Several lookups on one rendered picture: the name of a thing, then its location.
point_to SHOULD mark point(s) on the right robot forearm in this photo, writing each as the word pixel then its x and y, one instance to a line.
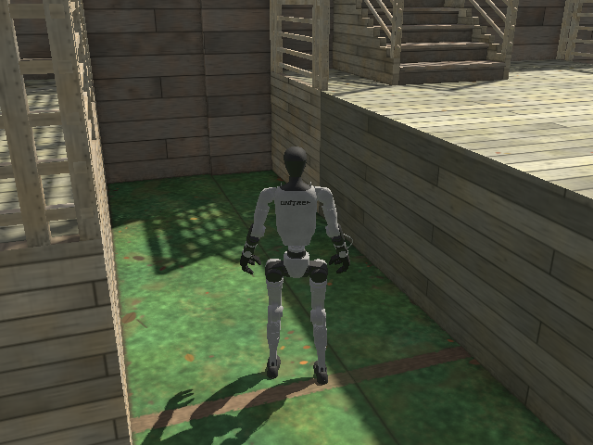
pixel 340 244

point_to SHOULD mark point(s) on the right robot hand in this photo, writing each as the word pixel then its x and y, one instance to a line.
pixel 337 260

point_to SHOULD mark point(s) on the left robot hand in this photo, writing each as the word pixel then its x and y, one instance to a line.
pixel 244 261

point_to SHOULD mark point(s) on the robot left foot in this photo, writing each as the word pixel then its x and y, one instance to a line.
pixel 273 370

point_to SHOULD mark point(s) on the right robot upper arm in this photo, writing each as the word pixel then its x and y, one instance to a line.
pixel 325 196

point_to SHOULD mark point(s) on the robot right foot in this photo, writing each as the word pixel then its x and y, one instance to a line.
pixel 322 377

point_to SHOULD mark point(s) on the left robot upper arm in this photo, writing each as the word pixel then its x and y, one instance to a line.
pixel 266 196

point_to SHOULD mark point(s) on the left robot forearm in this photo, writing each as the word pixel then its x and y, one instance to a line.
pixel 251 243

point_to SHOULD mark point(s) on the robot foot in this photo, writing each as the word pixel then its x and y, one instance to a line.
pixel 322 377
pixel 273 370

